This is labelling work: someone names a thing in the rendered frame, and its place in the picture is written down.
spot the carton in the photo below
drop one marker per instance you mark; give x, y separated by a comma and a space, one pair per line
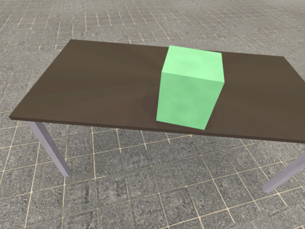
191, 82

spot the table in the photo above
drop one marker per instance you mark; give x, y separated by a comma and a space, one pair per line
116, 85

